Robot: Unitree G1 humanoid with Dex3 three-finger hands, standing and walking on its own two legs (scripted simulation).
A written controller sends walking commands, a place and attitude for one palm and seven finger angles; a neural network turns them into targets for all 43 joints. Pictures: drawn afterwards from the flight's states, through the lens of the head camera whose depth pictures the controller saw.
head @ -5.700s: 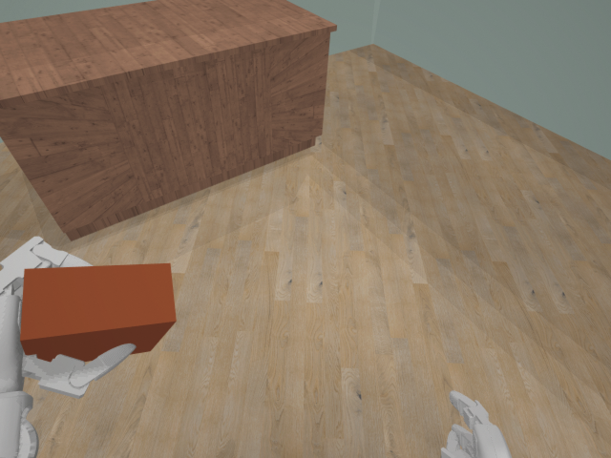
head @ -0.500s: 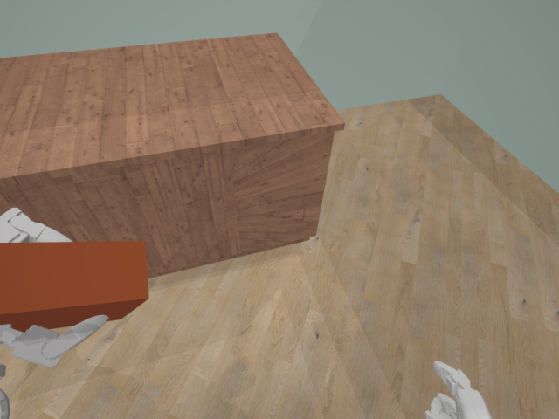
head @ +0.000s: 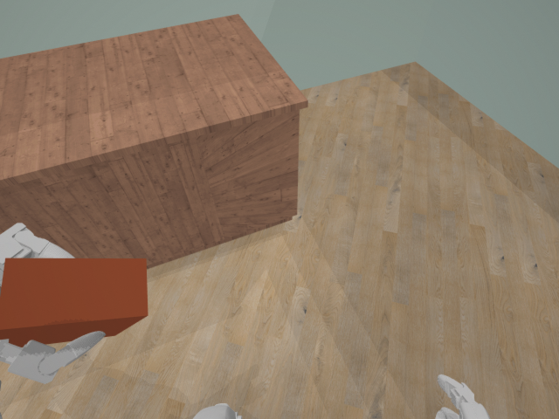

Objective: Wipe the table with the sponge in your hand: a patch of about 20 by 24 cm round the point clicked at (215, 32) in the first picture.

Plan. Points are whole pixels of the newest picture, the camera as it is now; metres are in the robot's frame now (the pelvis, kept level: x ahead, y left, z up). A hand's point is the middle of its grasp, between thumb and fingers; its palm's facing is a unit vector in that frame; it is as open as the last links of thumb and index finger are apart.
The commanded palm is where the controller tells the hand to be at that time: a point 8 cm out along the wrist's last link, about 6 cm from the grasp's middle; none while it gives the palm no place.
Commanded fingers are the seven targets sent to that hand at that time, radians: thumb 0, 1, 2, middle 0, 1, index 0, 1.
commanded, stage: take the last steps up to it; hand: left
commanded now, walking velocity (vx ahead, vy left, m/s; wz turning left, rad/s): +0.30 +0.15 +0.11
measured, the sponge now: (91, 303) +0.22 +0.20 +0.14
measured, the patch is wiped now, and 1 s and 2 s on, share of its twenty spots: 0.00 0.00 0.00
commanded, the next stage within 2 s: none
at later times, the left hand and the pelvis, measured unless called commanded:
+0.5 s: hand (23, 257) +0.26 +0.28 +0.17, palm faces +0.43 -0.77 -0.48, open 10.2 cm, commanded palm +0.21 +0.32 +0.17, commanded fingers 0.00 0.10 1.30 -1.20 -1.60 -1.20 -1.60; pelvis +0.06 +0.04 -0.02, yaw +1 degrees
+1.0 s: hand (12, 183) +0.37 +0.35 +0.16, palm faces +0.40 -0.81 -0.44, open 10.2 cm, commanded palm +0.31 +0.38 +0.17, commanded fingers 0.00 0.10 1.30 -1.20 -1.60 -1.20 -1.60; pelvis +0.15 +0.10 -0.01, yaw -1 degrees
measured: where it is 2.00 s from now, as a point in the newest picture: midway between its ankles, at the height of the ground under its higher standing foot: (259, 375)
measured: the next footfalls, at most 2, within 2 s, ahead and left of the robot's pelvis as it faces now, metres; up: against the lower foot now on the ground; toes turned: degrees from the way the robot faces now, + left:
left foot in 0.20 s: +0.08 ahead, +0.17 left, +0.00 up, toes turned +9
right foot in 0.48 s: +0.14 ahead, -0.05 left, +0.00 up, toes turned -8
